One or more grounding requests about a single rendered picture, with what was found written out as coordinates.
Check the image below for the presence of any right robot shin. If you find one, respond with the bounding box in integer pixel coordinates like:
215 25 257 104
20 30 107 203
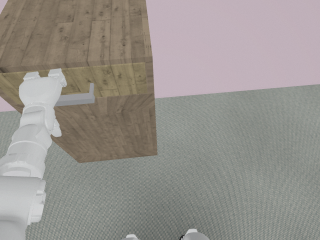
185 228 198 235

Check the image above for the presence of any robot left upper arm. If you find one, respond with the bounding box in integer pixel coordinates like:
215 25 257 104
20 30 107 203
0 175 46 240

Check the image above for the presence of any drawer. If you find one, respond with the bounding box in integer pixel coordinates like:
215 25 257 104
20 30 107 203
0 62 148 104

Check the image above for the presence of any handle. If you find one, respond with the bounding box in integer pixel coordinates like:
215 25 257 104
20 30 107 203
55 83 95 107

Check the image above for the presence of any cabinet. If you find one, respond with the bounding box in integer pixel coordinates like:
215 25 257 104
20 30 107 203
0 0 158 163

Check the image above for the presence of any robot left forearm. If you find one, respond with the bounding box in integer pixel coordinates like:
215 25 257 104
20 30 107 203
0 102 55 180

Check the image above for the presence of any left robot hand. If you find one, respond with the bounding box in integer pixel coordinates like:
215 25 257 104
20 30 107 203
19 68 67 137

